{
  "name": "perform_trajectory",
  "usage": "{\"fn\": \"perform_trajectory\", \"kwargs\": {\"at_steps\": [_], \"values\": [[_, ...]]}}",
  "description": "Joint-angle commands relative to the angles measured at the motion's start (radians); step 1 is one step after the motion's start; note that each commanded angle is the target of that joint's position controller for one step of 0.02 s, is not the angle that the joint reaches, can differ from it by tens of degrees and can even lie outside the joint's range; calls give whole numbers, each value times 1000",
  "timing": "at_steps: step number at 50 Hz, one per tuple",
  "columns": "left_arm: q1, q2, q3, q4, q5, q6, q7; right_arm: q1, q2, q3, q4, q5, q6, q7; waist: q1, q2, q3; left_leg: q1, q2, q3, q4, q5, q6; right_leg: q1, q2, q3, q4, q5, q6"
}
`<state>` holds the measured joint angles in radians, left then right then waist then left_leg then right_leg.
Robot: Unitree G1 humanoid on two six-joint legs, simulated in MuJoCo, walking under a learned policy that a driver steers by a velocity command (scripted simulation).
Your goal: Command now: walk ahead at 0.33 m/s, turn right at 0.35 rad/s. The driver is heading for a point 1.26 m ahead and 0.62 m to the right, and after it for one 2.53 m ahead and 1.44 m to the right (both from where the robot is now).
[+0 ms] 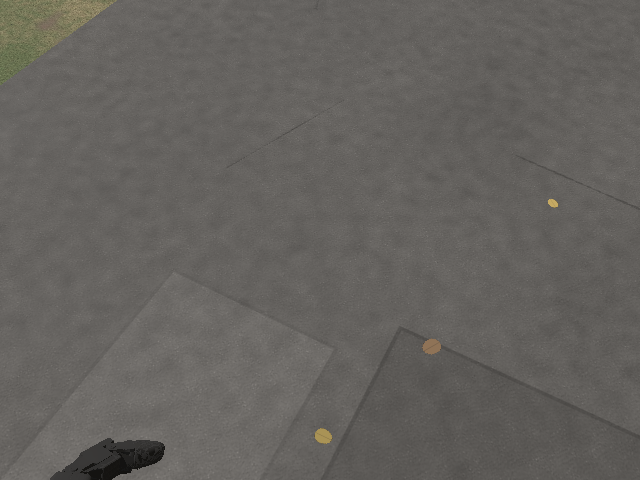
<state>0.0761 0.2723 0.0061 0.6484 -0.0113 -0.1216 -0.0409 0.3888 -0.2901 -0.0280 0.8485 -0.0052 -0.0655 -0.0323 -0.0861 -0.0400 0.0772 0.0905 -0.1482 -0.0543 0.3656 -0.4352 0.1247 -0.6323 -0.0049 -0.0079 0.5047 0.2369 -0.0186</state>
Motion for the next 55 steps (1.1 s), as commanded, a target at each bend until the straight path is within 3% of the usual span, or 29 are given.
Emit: {"fn": "perform_trajectory", "kwargs": {"at_steps": [1,2,3,4,5,6,7,9,10,12,13,16,20,24,28,29,30,31,32,33,35,38,42,47,49,51,53,54,55], "values": [[285,184,84,10,-5,-7,-14,-117,-176,-42,-80,-22,13,-17,210,155,-200,-186,191,29,362,1070,-85,506,101,-50,24,-7,-39],[434,205,91,46,-2,2,-4,-169,-157,-39,-112,-34,17,-17,281,58,-242,-309,119,68,734,777,-129,659,1,65,-13,164,-71],[370,239,79,6,33,3,-2,28,-17,-12,-127,-50,16,0,121,-282,-337,-664,-42,28,1176,-226,-213,958,-239,471,85,548,-265],[280,245,86,-51,54,12,1,154,-65,0,-136,-11,6,26,101,-186,-546,-753,-15,-156,1312,-143,-202,1033,-359,828,-85,219,-375],[179,211,93,-111,36,37,12,34,-151,-19,-158,11,8,34,123,-39,-450,-757,44,-161,1268,-55,-171,881,-317,789,-142,-186,-343],[125,166,78,-117,14,58,18,-99,-169,-29,-193,1,16,29,107,118,-246,-787,70,-121,1170,-5,-154,642,-238,685,-203,-377,-291],[105,162,72,-125,10,65,24,-134,-163,-31,-212,-11,31,17,80,150,-193,-771,90,-114,1098,25,-150,510,-204,657,-234,-433,-272],[79,174,80,-128,14,74,28,-118,-134,-30,-220,-21,47,9,40,84,-117,-697,114,-118,918,55,-154,343,-96,559,-263,-414,-227],[77,167,81,-124,11,77,30,-111,-112,-27,-215,-23,45,2,36,56,-116,-679,118,-108,836,63,-162,315,-67,516,-250,-331,-212],[118,185,91,-107,5,86,45,-148,-85,-23,-221,-30,41,-11,56,25,-168,-670,100,-100,713,87,-190,336,-53,481,-202,-109,-201],[130,201,98,-103,0,96,55,-169,-84,-25,-226,-27,44,-16,61,12,-201,-675,92,-108,679,107,-204,361,-52,487,-184,-86,-189],[118,224,110,-114,-21,135,84,-235,-98,-35,-235,-7,55,-23,78,-31,-224,-704,82,-141,590,193,-221,397,-27,524,-181,-317,-122],[133,213,118,-115,-19,165,99,-328,-99,-44,-248,2,36,-17,116,-99,-170,-695,70,-163,452,228,-215,427,7,578,-191,-512,-95],[147,208,130,-122,-14,174,96,-386,-106,-54,-249,8,2,-2,140,-131,-156,-627,49,-174,299,203,-202,497,5,643,-141,-401,-121],[115,198,131,-147,-20,175,86,-345,-136,-75,-220,20,-18,16,111,-136,-157,-418,63,-165,44,263,-179,482,32,714,-71,-329,-102],[120,173,122,-147,-29,176,82,-322,-141,-79,-208,21,-18,16,99,-74,-175,-298,125,-171,-71,384,-151,427,79,671,10,-500,-71],[207,115,104,-130,-25,179,76,-339,-160,-81,-219,10,-5,10,149,68,-239,-124,295,-274,-40,506,-71,311,150,551,175,-808,-32],[222,141,108,-159,-34,176,69,-340,-208,-86,-234,-26,15,9,165,288,-232,-84,467,-455,-23,687,78,127,246,348,356,-946,15],[214,244,133,-151,-23,164,60,-315,-166,-88,-239,-32,18,8,131,269,-223,-129,529,-500,-32,638,137,78,159,299,539,-877,66],[210,281,146,-129,-25,167,57,-350,-125,-77,-254,-20,23,1,129,201,-177,-166,473,-398,-24,550,111,58,122,270,607,-796,88],[235,244,140,-101,-18,188,65,-382,-102,-65,-269,-2,44,-16,125,139,-121,-215,388,-260,-24,418,56,14,89,212,741,-686,111],[203,188,116,-130,-26,189,64,-364,-101,-55,-267,-20,64,-28,99,166,-81,-244,348,-121,-66,454,73,-38,27,90,785,-615,134],[132,156,102,-166,-22,178,63,-303,-126,-67,-247,-24,74,-27,50,178,-119,-127,399,-59,-77,508,113,-80,-67,48,669,-587,167],[114,123,90,-173,-9,179,48,-321,-162,-89,-232,-15,73,-3,57,180,-144,-156,439,58,-78,502,107,54,-106,0,469,-557,137],[107,117,87,-174,-5,182,43,-313,-174,-95,-220,-2,70,11,60,178,-150,-190,447,81,-59,545,102,149,-83,-27,367,-587,111],[107,112,86,-175,-2,188,38,-290,-184,-97,-203,23,64,24,67,186,-161,-181,464,67,-16,604,95,221,-53,-31,246,-617,77],[186,101,88,-138,5,187,37,-298,-166,-84,-182,54,60,31,124,166,-173,-227,440,80,84,615,46,398,-10,-35,-40,-462,13],[227,132,94,-114,10,184,42,-237,-106,-61,-150,52,53,38,127,91,-193,-339,391,125,158,505,-26,580,-23,13,-158,-274,-16],[253,206,99,-120,19,179,57,-202,-7,-15,-172,-16,43,55,89,-188,-275,-552,293,198,372,1,-130,814,-285,305,-118,163,-84]]}}
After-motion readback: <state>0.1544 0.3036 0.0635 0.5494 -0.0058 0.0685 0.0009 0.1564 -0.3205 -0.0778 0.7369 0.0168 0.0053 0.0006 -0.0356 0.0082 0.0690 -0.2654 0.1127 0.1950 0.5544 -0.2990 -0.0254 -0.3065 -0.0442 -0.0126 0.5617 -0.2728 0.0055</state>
